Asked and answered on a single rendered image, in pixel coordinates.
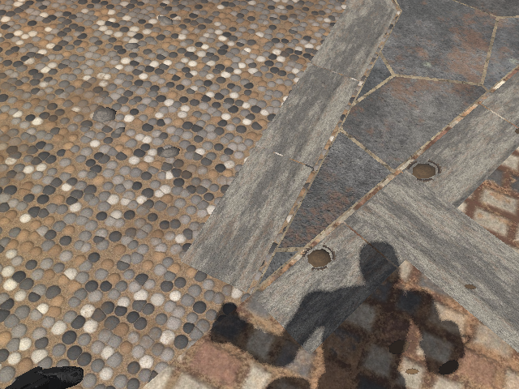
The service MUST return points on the robot left hand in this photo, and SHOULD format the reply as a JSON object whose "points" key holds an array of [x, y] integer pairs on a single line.
{"points": [[52, 378]]}

